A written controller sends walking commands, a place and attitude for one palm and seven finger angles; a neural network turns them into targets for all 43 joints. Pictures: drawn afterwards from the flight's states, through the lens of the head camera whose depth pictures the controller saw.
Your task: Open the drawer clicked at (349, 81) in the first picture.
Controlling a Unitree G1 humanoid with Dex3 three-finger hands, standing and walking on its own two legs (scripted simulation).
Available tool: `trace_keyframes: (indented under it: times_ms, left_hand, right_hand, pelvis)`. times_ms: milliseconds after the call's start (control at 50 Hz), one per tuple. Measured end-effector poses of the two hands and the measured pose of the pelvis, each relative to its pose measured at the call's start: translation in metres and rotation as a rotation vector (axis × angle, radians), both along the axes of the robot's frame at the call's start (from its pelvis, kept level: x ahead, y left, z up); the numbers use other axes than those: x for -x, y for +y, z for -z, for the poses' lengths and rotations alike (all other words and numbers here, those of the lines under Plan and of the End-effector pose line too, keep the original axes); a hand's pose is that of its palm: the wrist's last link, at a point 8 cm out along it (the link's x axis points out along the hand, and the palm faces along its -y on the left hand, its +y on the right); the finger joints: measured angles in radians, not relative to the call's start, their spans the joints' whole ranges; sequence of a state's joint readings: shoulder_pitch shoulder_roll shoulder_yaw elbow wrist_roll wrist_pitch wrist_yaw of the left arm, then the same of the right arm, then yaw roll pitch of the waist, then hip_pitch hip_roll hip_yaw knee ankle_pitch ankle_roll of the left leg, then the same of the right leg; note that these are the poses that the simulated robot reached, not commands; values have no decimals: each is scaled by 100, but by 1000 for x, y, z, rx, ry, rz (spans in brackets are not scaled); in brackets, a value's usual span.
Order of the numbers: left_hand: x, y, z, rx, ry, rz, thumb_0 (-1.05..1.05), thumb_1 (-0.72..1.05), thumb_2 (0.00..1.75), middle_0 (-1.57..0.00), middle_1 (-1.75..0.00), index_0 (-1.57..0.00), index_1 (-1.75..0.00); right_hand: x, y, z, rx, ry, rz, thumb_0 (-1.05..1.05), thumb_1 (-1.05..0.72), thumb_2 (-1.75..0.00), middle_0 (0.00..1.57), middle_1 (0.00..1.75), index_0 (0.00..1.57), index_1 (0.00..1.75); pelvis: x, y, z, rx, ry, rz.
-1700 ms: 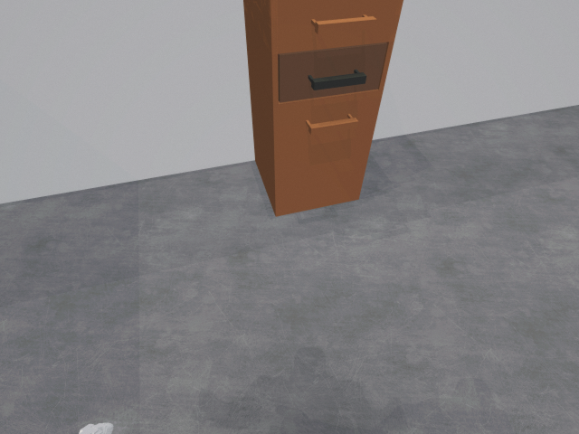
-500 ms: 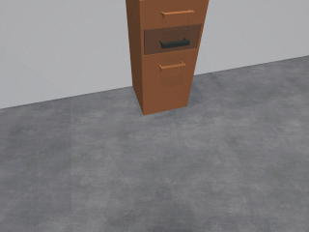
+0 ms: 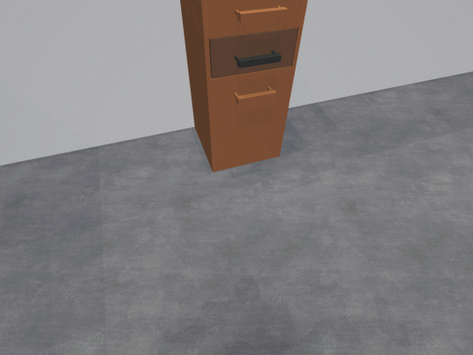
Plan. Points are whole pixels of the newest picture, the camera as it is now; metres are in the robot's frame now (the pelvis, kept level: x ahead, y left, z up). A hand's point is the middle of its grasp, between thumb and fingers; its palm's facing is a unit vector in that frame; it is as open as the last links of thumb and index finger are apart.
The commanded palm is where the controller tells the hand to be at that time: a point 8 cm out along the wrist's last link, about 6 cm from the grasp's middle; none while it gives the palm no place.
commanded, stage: walk to a spot facing it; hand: left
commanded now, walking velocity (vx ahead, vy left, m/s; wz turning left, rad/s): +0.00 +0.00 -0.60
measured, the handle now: (257, 57) +1.25 +0.00 -0.09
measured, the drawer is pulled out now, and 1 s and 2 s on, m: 0.00 0.00 0.00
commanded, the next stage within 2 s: none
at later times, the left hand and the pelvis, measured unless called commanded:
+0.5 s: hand out of the picture +0.06 +0.16 -0.16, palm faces -0.18 -0.96 -0.22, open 7.4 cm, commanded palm none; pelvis +0.00 -0.02 +0.00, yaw -16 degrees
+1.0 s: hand (205, 279) +0.31 +0.10 -0.17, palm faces -0.55 -0.81 -0.18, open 7.4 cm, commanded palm none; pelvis +0.12 -0.03 +0.00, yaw -35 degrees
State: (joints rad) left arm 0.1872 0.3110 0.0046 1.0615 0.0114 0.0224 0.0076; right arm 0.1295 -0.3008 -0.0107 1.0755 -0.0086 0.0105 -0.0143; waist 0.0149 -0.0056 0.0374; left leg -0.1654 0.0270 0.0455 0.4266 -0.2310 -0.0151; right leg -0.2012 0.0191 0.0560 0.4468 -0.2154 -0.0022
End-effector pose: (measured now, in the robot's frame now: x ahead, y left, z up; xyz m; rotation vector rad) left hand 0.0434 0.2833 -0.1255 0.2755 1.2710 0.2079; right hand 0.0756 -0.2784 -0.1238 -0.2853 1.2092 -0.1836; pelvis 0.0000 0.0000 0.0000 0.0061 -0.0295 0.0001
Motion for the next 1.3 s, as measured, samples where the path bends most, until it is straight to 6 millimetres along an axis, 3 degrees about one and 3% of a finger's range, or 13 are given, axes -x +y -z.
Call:
trace_keyframes:
  times_ms: [140,260,420,560,700,820,900,980,1080,1140,1180,1220,1300]
  left_hand:
    - [-3,-25,15,39,39,58,0,90,90,-20,-30,-20,-30]
    - [-6,-56,21,41,25,103,0,90,90,-20,-30,-20,-30]
    - [-8,-79,7,84,43,144,0,90,90,-20,-30,-20,-30]
    - [-28,-68,3,99,45,201,0,90,90,-20,-30,-20,-30]
    - [-74,-38,21,105,66,270,0,90,90,-20,-30,-20,-30]
    - [-160,-46,15,119,25,401,1,90,90,-19,-30,-19,-30]
    - [-220,-76,12,130,-23,487,1,91,90,-19,-30,-19,-30]
    - [-274,-125,15,152,-35,587,1,91,90,-19,-30,-19,-30]
    - [-338,-219,24,198,-47,741,1,91,90,-19,-30,-19,-30]
    - [-372,-281,32,228,-90,823,1,91,90,-19,-30,-19,-30]
    - [-390,-315,38,243,-139,848,0,91,90,-19,-30,-19,-30]
    - [-398,-335,38,249,-151,852,0,91,90,-19,-30,-19,-30]
    - [-401,-348,32,217,-92,855,0,91,90,-19,-30,-20,-30]
  right_hand:
    - [26,10,19,-59,-13,95,1,-91,-90,20,30,20,30]
    - [49,1,46,-110,6,173,1,-91,-90,20,30,20,30]
    - [63,-5,22,-110,0,234,1,-91,-90,20,30,20,30]
    - [54,-7,2,-69,-70,294,1,-91,-90,20,30,20,30]
    - [33,8,-11,3,-179,356,1,-91,-90,20,30,20,30]
    - [67,36,-16,1,-109,487,1,-91,-90,20,30,20,30]
    - [99,61,-9,-34,12,595,1,-91,-90,20,30,20,30]
    - [129,89,-1,-95,148,711,1,-91,-90,20,30,20,30]
    - [155,121,4,-194,324,855,1,-91,-90,20,30,20,30]
    - [161,128,8,-259,421,932,1,-91,-90,20,30,20,30]
    - [158,122,14,-295,462,971,1,-91,-90,20,30,20,30]
    - [144,103,19,-296,451,993,1,-91,-90,20,30,20,30]
    - [87,34,24,-232,284,979,2,-91,-90,20,30,20,30]
  pelvis:
    - [7,-7,12,-27,6,87]
    - [13,-22,26,-18,5,152]
    - [13,-27,5,-20,38,225]
    - [-4,-16,-2,-20,63,309]
    - [-34,7,7,6,68,400]
    - [-66,7,-2,19,47,490]
    - [-90,-3,-2,21,47,547]
    - [-114,-20,1,21,47,604]
    - [-144,-54,12,18,52,666]
    - [-163,-84,24,17,49,701]
    - [-175,-107,34,1,41,715]
    - [-183,-121,34,10,34,729]
    - [-204,-145,21,15,29,758]
